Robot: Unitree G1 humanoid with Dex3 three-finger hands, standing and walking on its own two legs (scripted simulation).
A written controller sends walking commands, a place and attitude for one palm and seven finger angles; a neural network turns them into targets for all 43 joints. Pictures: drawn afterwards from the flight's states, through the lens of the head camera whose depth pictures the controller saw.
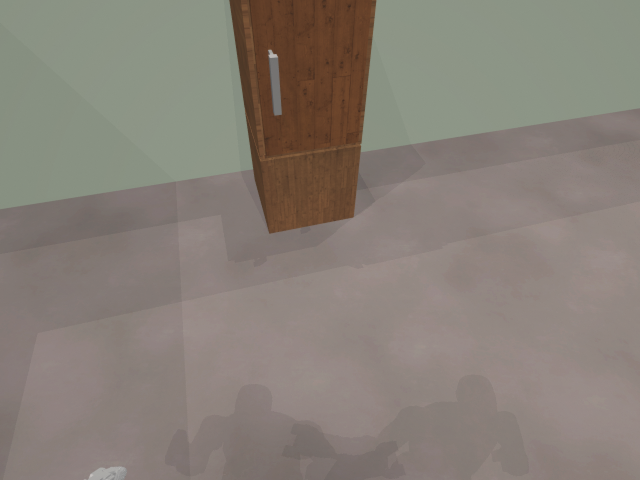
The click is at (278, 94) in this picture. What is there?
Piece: cupboard door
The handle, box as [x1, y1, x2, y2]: [268, 50, 281, 115]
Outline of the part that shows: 268,50 273,112 275,115 281,114 278,63 276,54 273,54 271,50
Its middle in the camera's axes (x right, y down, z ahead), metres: -0.15 -0.48 +1.18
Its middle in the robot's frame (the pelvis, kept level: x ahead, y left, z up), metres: +1.19 +0.21 -0.07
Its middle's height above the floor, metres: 0.71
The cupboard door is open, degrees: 0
